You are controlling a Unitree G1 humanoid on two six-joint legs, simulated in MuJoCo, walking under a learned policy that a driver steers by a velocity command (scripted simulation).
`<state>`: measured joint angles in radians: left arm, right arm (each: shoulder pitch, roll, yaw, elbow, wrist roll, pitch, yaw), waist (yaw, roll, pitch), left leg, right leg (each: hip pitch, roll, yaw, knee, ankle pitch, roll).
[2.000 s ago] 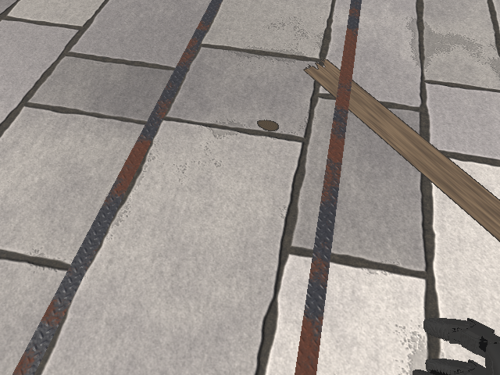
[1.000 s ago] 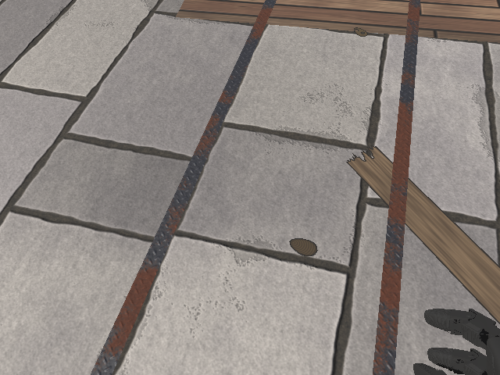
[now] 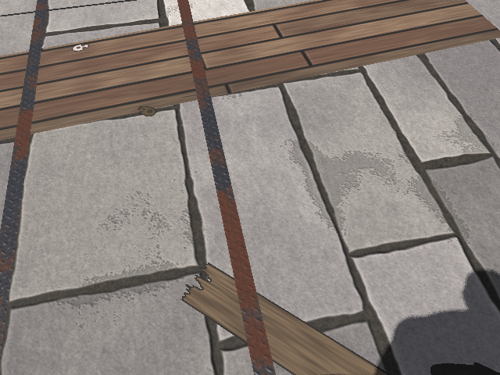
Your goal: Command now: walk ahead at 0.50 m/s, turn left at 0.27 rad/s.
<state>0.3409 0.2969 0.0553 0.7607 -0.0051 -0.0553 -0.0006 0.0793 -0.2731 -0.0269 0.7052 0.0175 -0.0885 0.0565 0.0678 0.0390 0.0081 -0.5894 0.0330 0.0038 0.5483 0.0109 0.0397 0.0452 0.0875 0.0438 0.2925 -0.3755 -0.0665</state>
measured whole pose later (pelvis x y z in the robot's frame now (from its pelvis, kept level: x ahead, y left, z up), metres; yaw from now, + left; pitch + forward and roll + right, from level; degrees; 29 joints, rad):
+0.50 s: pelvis +0.30 +0.03 +0.00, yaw +16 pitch +3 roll +0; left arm 0.04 0.28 0.03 0.64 0.00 -0.11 -0.02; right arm 0.38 -0.30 -0.06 0.75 0.03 -0.03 -0.01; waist -0.09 -0.03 0.01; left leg -0.09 -0.12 -0.22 0.44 -0.38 0.07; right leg -0.51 0.01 0.10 0.47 -0.01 0.04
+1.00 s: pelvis +0.54 +0.12 +0.00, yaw +34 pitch +2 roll -2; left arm 0.35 0.31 0.07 0.84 -0.02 -0.07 0.00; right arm 0.06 -0.28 -0.05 0.59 0.02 -0.02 0.05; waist 0.10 0.03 0.04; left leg -0.61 0.06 0.01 0.64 -0.09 0.05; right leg 0.09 -0.02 -0.21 0.27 -0.38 0.03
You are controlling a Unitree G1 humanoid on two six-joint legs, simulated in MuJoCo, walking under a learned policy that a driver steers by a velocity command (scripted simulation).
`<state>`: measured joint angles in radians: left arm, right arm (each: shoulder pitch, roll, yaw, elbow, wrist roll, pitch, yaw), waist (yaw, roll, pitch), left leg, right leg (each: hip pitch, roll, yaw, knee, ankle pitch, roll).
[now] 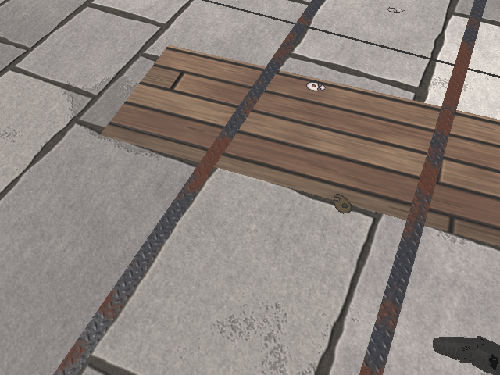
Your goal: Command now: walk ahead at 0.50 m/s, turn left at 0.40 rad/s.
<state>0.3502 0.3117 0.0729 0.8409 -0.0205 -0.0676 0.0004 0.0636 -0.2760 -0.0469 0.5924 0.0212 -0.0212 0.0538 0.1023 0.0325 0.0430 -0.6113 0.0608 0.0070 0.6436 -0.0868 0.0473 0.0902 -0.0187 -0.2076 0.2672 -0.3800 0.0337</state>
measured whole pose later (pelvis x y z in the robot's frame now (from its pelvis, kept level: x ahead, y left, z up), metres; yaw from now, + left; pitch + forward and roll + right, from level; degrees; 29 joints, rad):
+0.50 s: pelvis +0.28 +0.02 +0.01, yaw -7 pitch +1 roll +2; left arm 0.14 0.26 0.04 0.77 -0.02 -0.04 -0.05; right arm 0.31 -0.27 -0.06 0.80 0.00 -0.07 0.00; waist -0.06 -0.04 0.02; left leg 0.09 -0.05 0.19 0.20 -0.33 0.03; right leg -0.66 -0.08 0.01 0.65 0.05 -0.02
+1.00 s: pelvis +0.57 -0.05 +0.01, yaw -25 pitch +2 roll +0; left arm 0.34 0.29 0.07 0.73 -0.03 -0.03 0.01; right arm 0.03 -0.28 -0.04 0.67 0.00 -0.10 0.02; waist 0.08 0.03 0.03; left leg -0.57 0.02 -0.10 0.53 0.01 -0.06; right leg -0.11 0.11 0.19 0.42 -0.33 -0.07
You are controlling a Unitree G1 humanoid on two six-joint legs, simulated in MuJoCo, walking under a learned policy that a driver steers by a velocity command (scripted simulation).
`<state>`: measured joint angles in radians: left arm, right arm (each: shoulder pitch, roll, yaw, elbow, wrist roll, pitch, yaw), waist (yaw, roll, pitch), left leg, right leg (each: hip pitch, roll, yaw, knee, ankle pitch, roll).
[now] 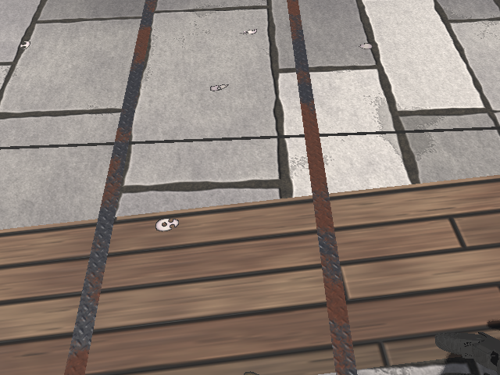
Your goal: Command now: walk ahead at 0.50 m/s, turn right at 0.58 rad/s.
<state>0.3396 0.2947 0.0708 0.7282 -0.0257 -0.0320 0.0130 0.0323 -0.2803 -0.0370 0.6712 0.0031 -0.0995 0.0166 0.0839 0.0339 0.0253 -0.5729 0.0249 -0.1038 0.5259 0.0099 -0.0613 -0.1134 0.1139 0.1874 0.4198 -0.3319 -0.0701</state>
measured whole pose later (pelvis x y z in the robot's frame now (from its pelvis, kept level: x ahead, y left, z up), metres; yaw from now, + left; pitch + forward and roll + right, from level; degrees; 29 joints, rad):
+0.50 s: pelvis +0.21 +0.01 +0.00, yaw -9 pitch +1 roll +2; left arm 0.11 0.26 0.04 0.64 0.02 -0.01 0.00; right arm 0.25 -0.28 -0.04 0.86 0.01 -0.05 0.01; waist -0.06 -0.01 0.03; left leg -0.17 0.00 0.06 0.49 -0.33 -0.01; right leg -0.38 -0.01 0.03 0.49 -0.10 -0.01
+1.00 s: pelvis +0.26 +0.00 +0.00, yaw -10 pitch -1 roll +0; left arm 0.14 0.23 0.05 0.82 0.01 0.01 0.01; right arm 0.20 -0.26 -0.02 0.98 -0.01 0.01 -0.03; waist -0.02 0.00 0.03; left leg -0.13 0.04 0.01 0.50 -0.36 -0.03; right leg -0.28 0.02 0.02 0.54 -0.24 -0.02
